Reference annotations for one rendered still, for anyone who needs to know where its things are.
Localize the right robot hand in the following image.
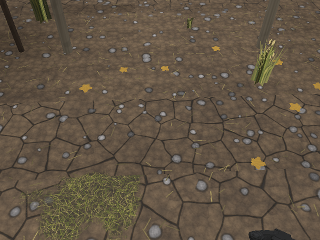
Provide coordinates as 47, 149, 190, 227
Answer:
248, 228, 295, 240

